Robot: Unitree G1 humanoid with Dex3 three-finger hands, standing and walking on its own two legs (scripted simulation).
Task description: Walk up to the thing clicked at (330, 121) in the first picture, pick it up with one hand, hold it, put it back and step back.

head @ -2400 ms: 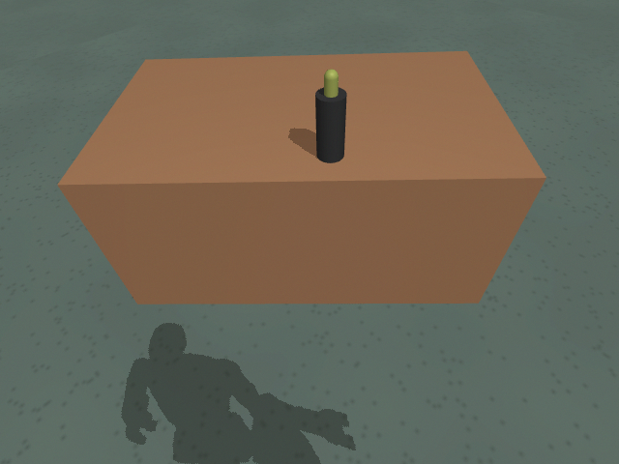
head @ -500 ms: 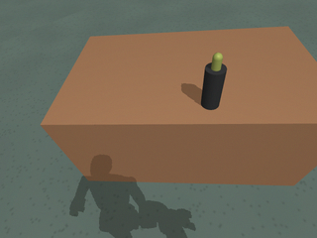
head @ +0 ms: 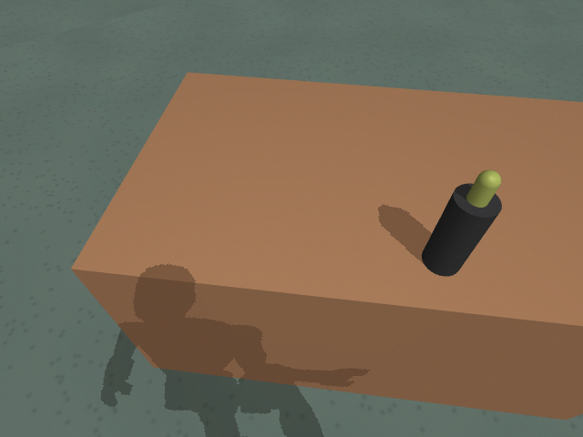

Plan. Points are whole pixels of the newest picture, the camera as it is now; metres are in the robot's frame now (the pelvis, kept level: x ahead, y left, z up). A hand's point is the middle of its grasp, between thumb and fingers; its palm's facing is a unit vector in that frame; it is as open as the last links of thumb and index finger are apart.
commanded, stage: walk up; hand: right
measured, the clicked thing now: (463, 222) +0.50 -0.26 -0.03
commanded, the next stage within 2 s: stand in 1.50 s
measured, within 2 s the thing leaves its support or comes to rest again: neither
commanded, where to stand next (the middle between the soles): +0.09 -0.03 m, yaw -3 degrees
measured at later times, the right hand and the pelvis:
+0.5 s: hand out of the picture +0.11 -0.27 -0.15, palm faces +0.04 +0.94 -0.35, open 7.4 cm; pelvis +0.03 -0.01 +0.00, yaw -3 degrees
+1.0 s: hand out of the picture +0.10 -0.27 -0.13, palm faces +0.01 +0.93 -0.36, open 7.4 cm; pelvis +0.04 -0.01 +0.02, yaw -3 degrees
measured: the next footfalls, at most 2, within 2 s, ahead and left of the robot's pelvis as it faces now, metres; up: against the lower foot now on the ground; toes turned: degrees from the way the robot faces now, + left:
right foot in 0.30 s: +0.11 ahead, -0.13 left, +0.00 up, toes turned -3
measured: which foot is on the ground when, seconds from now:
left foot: down 0.00-1.00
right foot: up 0.00-0.28, down 0.30-1.00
